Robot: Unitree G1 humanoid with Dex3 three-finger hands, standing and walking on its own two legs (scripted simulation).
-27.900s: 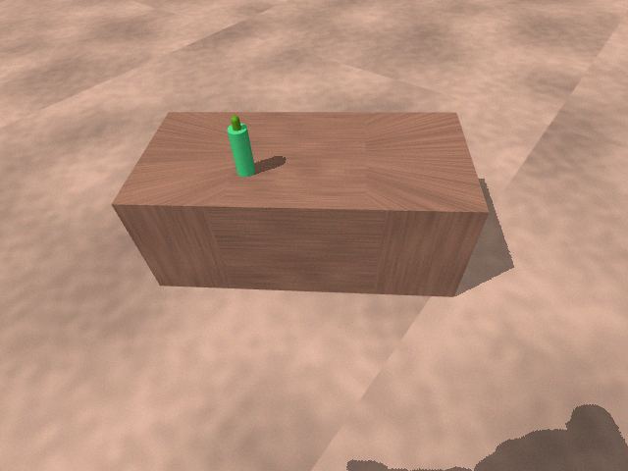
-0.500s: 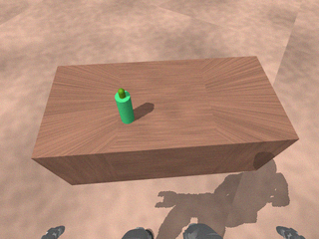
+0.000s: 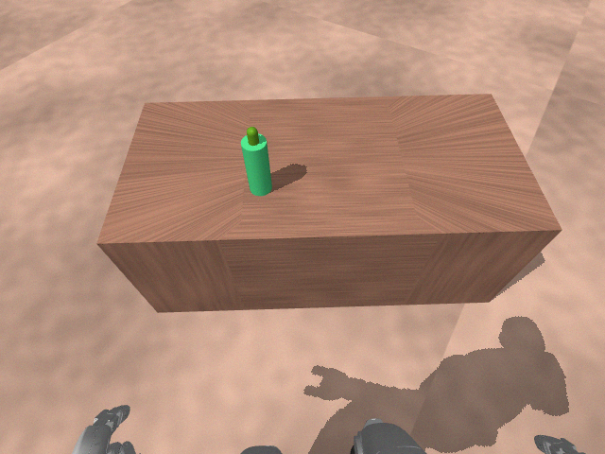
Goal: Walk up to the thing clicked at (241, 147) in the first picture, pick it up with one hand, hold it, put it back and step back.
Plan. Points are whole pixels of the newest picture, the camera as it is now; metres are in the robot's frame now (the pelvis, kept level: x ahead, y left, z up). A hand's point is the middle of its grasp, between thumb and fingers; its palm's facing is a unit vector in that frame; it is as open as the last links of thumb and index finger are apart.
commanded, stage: step back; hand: left
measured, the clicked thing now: (256, 160) +0.77 +0.15 -0.20
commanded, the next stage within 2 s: none
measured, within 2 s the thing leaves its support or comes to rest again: neither
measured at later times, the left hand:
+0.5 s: hand out of the picture -0.08 +0.23 -0.13, palm faces -0.04 -0.90 -0.43, open 7.4 cm
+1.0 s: hand out of the picture -0.26 +0.21 -0.15, palm faces -0.05 -0.91 -0.41, open 7.4 cm
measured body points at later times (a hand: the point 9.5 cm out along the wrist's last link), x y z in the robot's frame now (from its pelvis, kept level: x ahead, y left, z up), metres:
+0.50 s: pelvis -0.16 -0.04 +0.01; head -0.12 -0.06 +0.45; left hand -0.08 +0.28 -0.10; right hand -0.08 -0.36 -0.12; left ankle -0.15 +0.10 -0.65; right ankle -0.15 -0.16 -0.72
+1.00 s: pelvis -0.34 -0.06 +0.00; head -0.30 -0.07 +0.44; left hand -0.26 +0.25 -0.12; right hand -0.21 -0.38 -0.12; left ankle -0.23 +0.08 -0.71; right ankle -0.37 -0.18 -0.72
